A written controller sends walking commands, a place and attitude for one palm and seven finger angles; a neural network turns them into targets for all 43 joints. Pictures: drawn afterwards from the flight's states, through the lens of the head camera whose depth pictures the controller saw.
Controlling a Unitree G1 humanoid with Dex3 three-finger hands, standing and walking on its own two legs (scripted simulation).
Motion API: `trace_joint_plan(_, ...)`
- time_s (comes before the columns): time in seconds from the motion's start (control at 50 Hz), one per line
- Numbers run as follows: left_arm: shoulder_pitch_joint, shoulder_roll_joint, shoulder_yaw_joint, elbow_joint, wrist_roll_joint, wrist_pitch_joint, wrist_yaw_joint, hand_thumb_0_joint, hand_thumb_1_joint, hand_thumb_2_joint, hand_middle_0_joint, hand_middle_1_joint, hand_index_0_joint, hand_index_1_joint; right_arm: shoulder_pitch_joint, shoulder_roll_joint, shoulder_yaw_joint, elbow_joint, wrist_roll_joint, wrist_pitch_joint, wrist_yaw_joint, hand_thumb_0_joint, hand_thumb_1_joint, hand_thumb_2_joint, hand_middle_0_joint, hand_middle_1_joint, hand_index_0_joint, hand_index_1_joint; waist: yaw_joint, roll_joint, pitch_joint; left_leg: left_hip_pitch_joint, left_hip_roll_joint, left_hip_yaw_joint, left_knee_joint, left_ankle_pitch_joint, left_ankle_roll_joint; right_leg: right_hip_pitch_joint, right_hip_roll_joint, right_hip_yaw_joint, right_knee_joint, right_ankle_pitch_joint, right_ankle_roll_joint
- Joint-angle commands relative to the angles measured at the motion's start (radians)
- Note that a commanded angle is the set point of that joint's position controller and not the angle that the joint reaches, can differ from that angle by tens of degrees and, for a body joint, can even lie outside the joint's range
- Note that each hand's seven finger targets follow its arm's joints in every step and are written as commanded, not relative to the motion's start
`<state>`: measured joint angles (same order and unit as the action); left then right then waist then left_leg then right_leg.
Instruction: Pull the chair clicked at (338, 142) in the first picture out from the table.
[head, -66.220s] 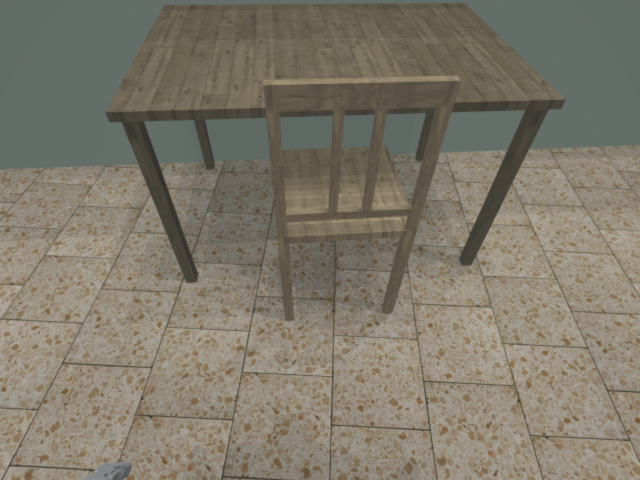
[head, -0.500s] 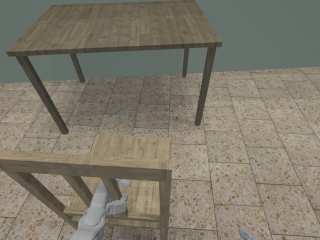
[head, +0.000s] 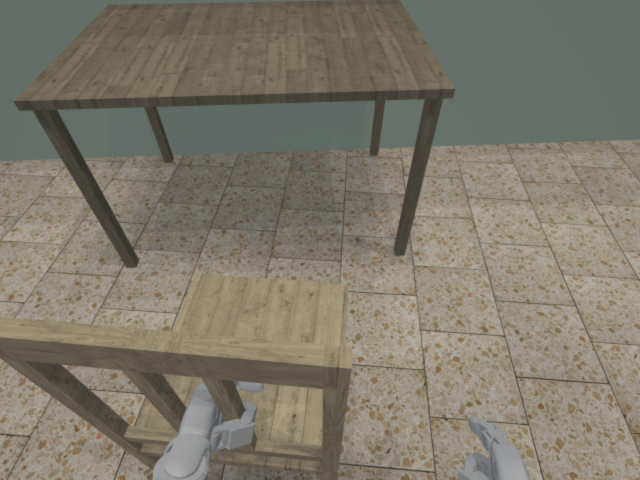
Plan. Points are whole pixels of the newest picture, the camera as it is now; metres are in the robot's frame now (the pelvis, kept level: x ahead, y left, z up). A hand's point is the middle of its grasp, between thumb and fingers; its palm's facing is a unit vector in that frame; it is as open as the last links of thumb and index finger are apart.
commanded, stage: open the thumb and straighten the fingers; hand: left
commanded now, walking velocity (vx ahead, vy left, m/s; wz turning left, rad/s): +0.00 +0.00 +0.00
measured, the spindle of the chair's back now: (171, 407) +0.23 +0.23 -0.09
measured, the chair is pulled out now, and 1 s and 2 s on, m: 0.65 0.65 0.64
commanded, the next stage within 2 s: draw the fingers out of the gap in 0.80 s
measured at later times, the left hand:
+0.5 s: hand (238, 406) +0.24 +0.13 -0.08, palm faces -0.07 -0.99 -0.13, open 13.1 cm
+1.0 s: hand (235, 414) +0.23 +0.14 -0.08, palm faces -0.05 -0.99 -0.13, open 17.4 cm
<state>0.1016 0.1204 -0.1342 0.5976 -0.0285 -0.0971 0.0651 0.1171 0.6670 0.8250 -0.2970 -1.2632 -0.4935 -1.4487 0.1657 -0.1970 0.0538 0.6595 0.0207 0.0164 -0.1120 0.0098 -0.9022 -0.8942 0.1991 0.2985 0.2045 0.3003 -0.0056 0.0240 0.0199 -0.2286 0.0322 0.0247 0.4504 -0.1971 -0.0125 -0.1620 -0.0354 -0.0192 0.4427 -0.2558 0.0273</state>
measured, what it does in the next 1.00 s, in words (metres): lowers itself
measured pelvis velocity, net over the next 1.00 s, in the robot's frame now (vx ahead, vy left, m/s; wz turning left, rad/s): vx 0.03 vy -0.01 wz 0.05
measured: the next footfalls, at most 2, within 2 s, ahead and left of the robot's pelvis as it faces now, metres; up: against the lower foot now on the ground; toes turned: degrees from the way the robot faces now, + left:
none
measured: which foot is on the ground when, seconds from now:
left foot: down 0.00-1.00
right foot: down 0.00-1.00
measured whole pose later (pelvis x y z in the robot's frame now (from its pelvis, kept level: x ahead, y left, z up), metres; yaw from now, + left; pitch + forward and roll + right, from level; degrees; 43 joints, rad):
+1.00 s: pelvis +0.03 -0.01 -0.05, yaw +3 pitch +11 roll -1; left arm 0.36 0.21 -0.05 0.01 -0.07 0.20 -0.04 -0.01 -0.53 0.21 -0.01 -0.03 -0.01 -0.03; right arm 0.25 -0.25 0.02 0.49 0.03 -0.12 -0.08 0.01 -0.90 -0.89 0.20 0.30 0.21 0.30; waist -0.05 0.05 -0.13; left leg -0.67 0.03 -0.04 0.92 -0.44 -0.03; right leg -0.57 -0.05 -0.06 0.90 -0.52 0.01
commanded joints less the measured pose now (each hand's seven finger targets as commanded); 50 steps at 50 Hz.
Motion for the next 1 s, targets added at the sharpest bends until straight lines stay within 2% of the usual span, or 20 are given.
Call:
trace_joint_plan(0.0, -0.161, 0.091, 0.042, -0.187, 0.013, -0.04, 0.023, 0.0, 0.9, 0.9, -0.5, -1.45, -0.5, -1.45, -0.068, -0.115, -0.039, -0.126, 0.001, -0.029, -0.01, 0.0, -0.9, -0.9, 0.2, 0.3, 0.2, 0.3, 0.001, -0.025, -0.151, 0.159, 0.084, -0.077, -0.039, 0.188, 0.054, -0.08, -0.081, 0.037, -0.092, 0.153, -0.039)
trace_joint_plan(0.02, -0.171, 0.088, 0.041, -0.195, 0.014, -0.043, 0.023, 0.0, 0.9, 0.9, -0.5, -1.45, -0.5, -1.45, -0.07, -0.112, -0.038, -0.128, 0.001, -0.028, -0.01, 0.0, -0.9, -0.9, 0.2, 0.3, 0.2, 0.3, 0.0, -0.018, -0.156, 0.159, 0.083, -0.075, -0.035, 0.194, 0.054, -0.074, -0.083, 0.037, -0.089, 0.164, -0.041)
trace_joint_plan(0.04, -0.18, 0.152, 0.097, -0.218, 0.016, -0.047, 0.031, 0.0, 0.9, 0.9, -0.5, -1.45, -0.5, -1.45, -0.067, -0.121, -0.042, -0.126, 0.002, -0.026, -0.012, 0.0, -0.9, -0.9, 0.2, 0.3, 0.2, 0.3, 0.004, -0.025, -0.162, 0.157, 0.083, -0.079, -0.038, 0.194, 0.052, -0.067, -0.083, 0.038, -0.088, 0.163, -0.041)
trace_joint_plan(0.06, -0.065, 0.065, -0.012, -0.121, -0.002, 0.033, -0.012, 0.0, 0.779, 0.842, -0.5, -1.45, -0.5, -1.45, -0.044, -0.171, -0.063, -0.128, 0.031, -0.035, 0.027, 0.0, -0.9, -0.9, 0.2, 0.3, 0.2, 0.3, -0.075, -0.092, -0.112, 0.023, 0.025, -0.044, -0.02, 0.077, 0.03, -0.122, -0.043, -0.047, -0.006, 0.078, -0.045)
trace_joint_plan(0.08, -0.157, 0.08, 0.043, -0.186, -0.027, 0.033, -0.029, 0.0, 0.658, 0.783, -0.5, -1.45, -0.5, -1.45, -0.058, -0.167, -0.058, -0.143, 0.037, -0.041, 0.052, 0.0, -0.9, -0.9, 0.2, 0.3, 0.2, 0.3, -0.061, -0.151, -0.052, -0.049, 0.027, -0.046, 0.003, -0.018, 0.041, -0.181, -0.031, -0.051, 0.014, 0.039, -0.038)
trace_joint_plan(0.1, -0.209, 0.113, 0.067, -0.284, -0.03, 0.016, -0.046, 0.0, 0.538, 0.725, -0.5, -1.45, -0.5, -1.45, -0.071, -0.172, -0.068, -0.162, 0.035, -0.055, 0.058, 0.0, -0.9, -0.9, 0.2, 0.3, 0.2, 0.3, -0.055, -0.14, -0.116, -0.056, 0.019, -0.044, 0.022, -0.029, 0.048, -0.168, -0.027, -0.049, 0.035, 0.034, -0.041)
trace_joint_plan(0.16, -0.108, 0.138, 0.082, -0.41, -0.035, 0.02, -0.062, 0.0, 0.175, 0.55, -0.5, -1.45, -0.5, -1.45, -0.075, -0.161, -0.072, -0.205, 0.035, -0.094, 0.074, 0.0, -0.9, -0.9, 0.2, 0.3, 0.2, 0.3, -0.03, 0.04, -0.2, -0.068, 0.0, -0.038, 0.086, -0.051, 0.044, -0.198, -0.018, -0.035, 0.093, -0.004, -0.053)
trace_joint_plan(0.24, -0.021, 0.118, 0.079, -0.494, -0.03, 0.048, -0.056, 0.0, -0.308, 0.317, -0.5, -1.45, -0.5, -1.45, -0.057, -0.161, -0.075, -0.237, 0.028, -0.128, 0.079, 0.0, -0.9, -0.9, 0.2, 0.3, 0.2, 0.3, -0.031, 0.023, -0.242, -0.123, -0.001, -0.045, 0.155, -0.039, 0.04, -0.264, -0.008, -0.046, 0.166, -0.006, -0.052)
trace_joint_plan(0.26, 0.006, 0.103, 0.066, -0.481, -0.034, 0.069, -0.055, 0.0, -0.429, 0.258, -0.475, -1.378, -0.475, -1.378, -0.052, -0.163, -0.074, -0.242, 0.029, -0.132, 0.079, 0.0, -0.9, -0.9, 0.2, 0.3, 0.2, 0.3, -0.041, -0.024, -0.227, -0.151, 0.002, -0.055, 0.164, -0.049, 0.042, -0.285, -0.002, -0.051, 0.177, -0.014, -0.049)
trace_joint_plan(0.28, -0.072, 0.161, 0.12, -0.481, -0.036, 0.083, -0.049, 0.0, -0.55, 0.2, -0.45, -1.305, -0.45, -1.305, -0.046, -0.178, -0.075, -0.236, 0.029, -0.131, 0.073, 0.0, -0.9, -0.9, 0.2, 0.3, 0.2, 0.3, -0.05, -0.055, -0.217, -0.18, -0.001, -0.056, 0.18, -0.078, 0.043, -0.305, -0.002, -0.047, 0.183, -0.03, -0.042)
trace_joint_plan(0.36, -0.065, 0.105, 0.069, -0.539, -0.039, 0.135, -0.066, 0.0, -0.55, 0.2, -0.35, -1.015, -0.35, -1.015, -0.043, -0.178, -0.074, -0.266, 0.028, -0.156, 0.058, 0.0, -0.9, -0.9, 0.2, 0.3, 0.2, 0.3, -0.051, -0.006, -0.256, -0.192, -0.007, -0.054, 0.221, -0.069, 0.042, -0.341, 0.0, -0.052, 0.228, -0.035, -0.042)
trace_joint_plan(0.42, -0.042, 0.126, 0.091, -0.604, -0.052, 0.159, -0.067, 0.0, -0.55, 0.2, -0.275, -0.798, -0.275, -0.798, -0.019, -0.183, -0.075, -0.272, 0.025, -0.178, 0.047, 0.0, -0.9, -0.9, 0.2, 0.3, 0.2, 0.3, -0.047, -0.026, -0.322, -0.183, -0.01, -0.058, 0.258, -0.015, 0.043, -0.333, 0.001, -0.054, 0.256, 0.02, -0.039)
trace_joint_plan(0.52, 0.082, 0.108, 0.069, -0.679, -0.042, 0.194, -0.072, 0.0, -0.55, 0.2, -0.15, -0.435, -0.15, -0.435, 0.008, -0.177, -0.074, -0.294, 0.02, -0.198, 0.045, 0.0, -0.9, -0.9, 0.2, 0.3, 0.2, 0.3, -0.045, -0.044, -0.329, -0.194, -0.008, -0.058, 0.3, 0.084, 0.043, -0.344, 0.0, -0.064, 0.299, 0.112, -0.035)
trace_joint_plan(0.54, 0.109, 0.119, 0.079, -0.685, -0.037, 0.204, -0.071, 0.0, -0.55, 0.2, -0.125, -0.363, -0.125, -0.363, 0.01, -0.178, -0.074, -0.297, 0.018, -0.198, 0.046, 0.0, -0.9, -0.9, 0.2, 0.3, 0.2, 0.3, -0.041, -0.043, -0.316, -0.209, -0.008, -0.057, 0.307, 0.089, 0.042, -0.347, 0.001, -0.063, 0.304, 0.118, -0.036)
trace_joint_plan(0.56, 0.026, 0.195, 0.154, -0.618, -0.029, 0.217, -0.063, 0.0, -0.55, 0.2, -0.1, -0.29, -0.1, -0.29, 0.027, -0.19, -0.073, -0.272, 0.014, -0.186, 0.04, 0.0, -0.9, -0.9, 0.2, 0.3, 0.2, 0.3, -0.061, -0.054, -0.275, -0.239, -0.012, -0.061, 0.32, 0.083, 0.043, -0.373, 0.005, -0.061, 0.309, 0.132, -0.035)
trace_joint_plan(0.64, 0.121, 0.148, 0.115, -0.702, -0.023, 0.234, -0.072, 0.0, -0.55, 0.2, 0.0, 0.0, 0.0, 0.0, 0.029, -0.173, -0.072, -0.313, 0.013, -0.181, 0.043, 0.0, -0.9, -0.9, 0.2, 0.3, 0.2, 0.3, -0.039, -0.019, -0.318, -0.228, -0.017, -0.047, 0.341, 0.123, 0.044, -0.353, -0.001, -0.058, 0.327, 0.172, -0.034)
trace_joint_plan(0.76, 0.103, 0.166, 0.12, -0.763, -0.048, 0.234, -0.095, 0.0, -0.55, 0.2, 0.0, 0.0, 0.0, 0.0, 0.045, -0.178, -0.071, -0.309, 0.01, -0.191, 0.023, 0.0, -0.9, -0.9, 0.2, 0.3, 0.2, 0.3, -0.071, -0.064, -0.326, -0.235, -0.02, -0.053, 0.377, 0.144, 0.053, -0.352, 0.003, -0.055, 0.33, 0.23, -0.026)
trace_joint_plan(0.78, 0.108, 0.153, 0.104, -0.781, -0.048, 0.228, -0.1, 0.0, -0.55, 0.2, 0.0, 0.0, 0.0, 0.0, 0.049, -0.176, -0.07, -0.31, 0.01, -0.196, 0.021, 0.0, -0.9, -0.9, 0.2, 0.3, 0.2, 0.3, -0.07, -0.036, -0.338, -0.225, -0.022, -0.053, 0.382, 0.155, 0.054, -0.353, 0.0, -0.055, 0.336, 0.237, -0.025)
trace_joint_plan(0.88, 0.184, 0.195, 0.161, -0.734, -0.04, 0.241, -0.098, 0.0, -0.55, 0.2, 0.0, 0.0, 0.0, 0.0, 0.05, -0.172, -0.076, -0.304, 0.009, -0.188, 0.017, 0.0, -0.9, -0.9, 0.2, 0.3, 0.2, 0.3, -0.054, -0.057, -0.322, -0.258, -0.025, -0.049, 0.388, 0.127, 0.051, -0.36, 0.001, -0.057, 0.339, 0.218, -0.024)
trace_joint_plan(0.98, 0.353, 0.17, 0.137, -0.835, -0.038, 0.252, -0.102, 0.0, -0.55, 0.2, 0.0, 0.0, 0.0, 0.0, 0.025, -0.153, -0.083, -0.342, 0.015, -0.182, 0.024, 0.0, -0.9, -0.9, 0.2, 0.3, 0.2, 0.3, -0.025, -0.004, -0.357, -0.252, -0.023, -0.042, 0.384, 0.152, 0.049, -0.331, -0.005, -0.056, 0.347, 0.228, -0.03)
